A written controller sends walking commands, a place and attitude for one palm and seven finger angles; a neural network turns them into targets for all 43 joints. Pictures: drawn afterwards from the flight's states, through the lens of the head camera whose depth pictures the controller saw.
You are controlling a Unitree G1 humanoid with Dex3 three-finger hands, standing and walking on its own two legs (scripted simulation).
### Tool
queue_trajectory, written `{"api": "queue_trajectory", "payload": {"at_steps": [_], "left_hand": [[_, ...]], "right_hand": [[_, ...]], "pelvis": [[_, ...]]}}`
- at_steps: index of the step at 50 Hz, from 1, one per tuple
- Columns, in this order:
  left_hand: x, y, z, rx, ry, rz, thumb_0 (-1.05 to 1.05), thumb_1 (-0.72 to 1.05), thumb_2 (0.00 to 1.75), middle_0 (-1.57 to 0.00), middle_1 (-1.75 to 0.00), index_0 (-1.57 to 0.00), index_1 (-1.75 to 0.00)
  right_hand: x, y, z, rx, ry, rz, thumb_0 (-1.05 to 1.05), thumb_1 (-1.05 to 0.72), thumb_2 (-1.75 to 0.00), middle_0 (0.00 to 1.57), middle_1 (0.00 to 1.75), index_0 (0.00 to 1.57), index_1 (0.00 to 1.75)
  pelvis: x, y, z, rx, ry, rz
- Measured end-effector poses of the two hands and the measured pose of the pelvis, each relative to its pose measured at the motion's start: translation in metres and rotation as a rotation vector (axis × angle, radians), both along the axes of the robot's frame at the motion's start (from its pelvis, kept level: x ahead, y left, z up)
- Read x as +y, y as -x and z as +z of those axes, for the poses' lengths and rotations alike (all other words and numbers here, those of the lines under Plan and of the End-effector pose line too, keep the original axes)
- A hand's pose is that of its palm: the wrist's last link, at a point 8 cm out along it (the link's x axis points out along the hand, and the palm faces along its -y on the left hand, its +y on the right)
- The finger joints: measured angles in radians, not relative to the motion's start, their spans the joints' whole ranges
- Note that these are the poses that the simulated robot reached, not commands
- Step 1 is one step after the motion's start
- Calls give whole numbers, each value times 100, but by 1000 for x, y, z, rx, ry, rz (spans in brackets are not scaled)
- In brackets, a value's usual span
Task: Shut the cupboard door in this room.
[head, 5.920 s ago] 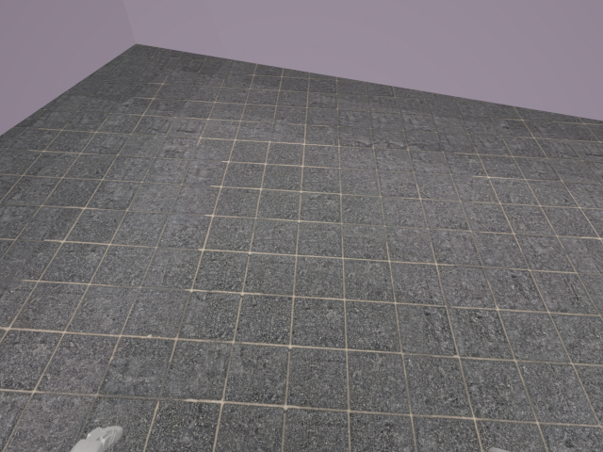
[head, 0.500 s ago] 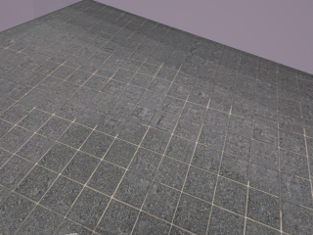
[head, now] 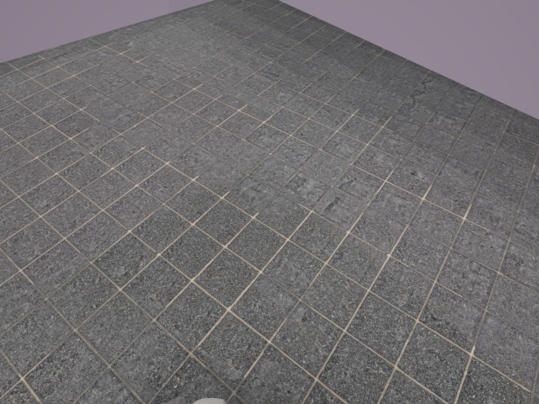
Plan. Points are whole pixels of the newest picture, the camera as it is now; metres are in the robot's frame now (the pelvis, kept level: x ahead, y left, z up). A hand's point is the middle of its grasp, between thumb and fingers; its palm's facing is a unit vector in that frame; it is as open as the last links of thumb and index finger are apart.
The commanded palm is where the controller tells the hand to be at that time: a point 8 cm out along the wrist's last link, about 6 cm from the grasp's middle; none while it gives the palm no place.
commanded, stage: turn or walk to find it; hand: left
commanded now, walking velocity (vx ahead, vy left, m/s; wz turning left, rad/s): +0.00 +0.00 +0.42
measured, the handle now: out of the picture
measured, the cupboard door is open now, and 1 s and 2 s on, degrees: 100 100 100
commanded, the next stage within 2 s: none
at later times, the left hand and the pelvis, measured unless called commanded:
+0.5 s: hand out of the picture +0.02 +0.24 -0.15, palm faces +0.21 -0.94 -0.26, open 7.3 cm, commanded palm none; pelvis -0.04 +0.02 +0.00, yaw +11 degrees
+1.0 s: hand out of the picture -0.13 +0.21 -0.18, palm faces +0.47 -0.86 -0.22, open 7.3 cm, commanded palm none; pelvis -0.08 +0.01 -0.01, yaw +26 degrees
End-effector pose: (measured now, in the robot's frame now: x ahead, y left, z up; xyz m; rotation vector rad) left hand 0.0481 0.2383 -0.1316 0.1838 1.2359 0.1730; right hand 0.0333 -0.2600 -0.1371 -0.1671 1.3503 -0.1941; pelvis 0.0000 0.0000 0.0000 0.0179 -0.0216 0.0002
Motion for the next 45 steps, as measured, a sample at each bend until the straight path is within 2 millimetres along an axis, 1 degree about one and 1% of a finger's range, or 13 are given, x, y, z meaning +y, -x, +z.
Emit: {"api": "queue_trajectory", "payload": {"at_steps": [5, 8, 12, 16, 19, 22, 25, 28, 30, 33, 38, 42, 45], "left_hand": [[36, 41, -26, 62, 19, 90, 0, 91, 90, -20, -30, -20, -30], [52, 58, -26, 107, 14, 117, 0, 91, 90, -20, -30, -20, -30], [63, 62, -14, 88, 12, 145, 0, 91, 90, -20, -30, -20, -30], [67, 59, -4, 37, -2, 160, 0, 91, 90, -19, -30, -20, -30], [65, 54, 2, 4, -15, 168, 0, 91, 90, -19, -30, -20, -30], [57, 48, 6, -30, -27, 168, 0, 91, 90, -19, -30, -20, -30], [43, 43, 10, -70, -38, 170, 0, 91, 90, -19, -30, -20, -30], [27, 46, 12, -108, -57, 179, 0, 91, 90, -20, -30, -20, -30], [16, 55, 16, -115, -61, 190, 0, 91, 90, -20, -30, -20, -30], [3, 74, 21, -107, -58, 235, 0, 91, 90, -20, -30, -20, -30], [-9, 104, 19, -70, -42, 292, 0, 91, 90, -20, -30, -20, -30], [-12, 130, 12, -46, -23, 345, 0, 91, 90, -20, -30, -20, -30], [-9, 154, 4, -23, -6, 389, 0, 91, 90, -20, -30, -20, -30]], "right_hand": [[29, -40, 5, -107, 39, 98, 1, -91, -90, 20, 30, 19, 30], [46, -53, 16, -161, 40, 133, 0, -91, -90, 20, 30, 20, 30], [64, -58, 23, -181, 30, 172, 0, -91, -90, 20, 30, 20, 30], [73, -57, 22, -180, 4, 196, 0, -91, -90, 20, 30, 20, 30], [72, -50, 17, -168, -15, 204, 0, -91, -90, 20, 30, 20, 30], [65, -40, 10, -143, -31, 205, 0, -91, -90, 20, 30, 20, 30], [52, -28, 0, -110, -46, 206, 0, -91, -90, 20, 30, 20, 30], [35, -19, -14, -81, -61, 208, 0, -91, -90, 20, 30, 20, 30], [25, -15, -17, -58, -62, 217, 0, -91, -90, 20, 30, 20, 30], [14, -12, -14, -27, -57, 244, 1, -91, -90, 20, 30, 20, 30], [3, -12, -9, -4, -40, 284, 1, -91, -90, 20, 30, 20, 30], [7, -15, -4, 19, -19, 334, 0, -91, -90, 20, 30, 20, 30], [19, -25, -1, 13, -4, 387, 1, -91, -90, 20, 30, 19, 30]], "pelvis": [[23, 8, -13, -3, 16, 47], [31, 12, -8, -7, 21, 52], [38, 17, 1, -3, 39, 87], [39, 23, 5, 1, 38, 116], [35, 28, 5, 4, 34, 140], [28, 33, 3, 6, 28, 165], [16, 38, 0, 10, 20, 190], [1, 43, -7, 11, 11, 216], [-5, 46, -6, 1, 11, 242], [-12, 49, -1, -6, -4, 278], [-17, 54, 3, -9, -9, 334], [-15, 60, 3, -4, -7, 375], [-10, 67, 1, 1, -2, 404]]}}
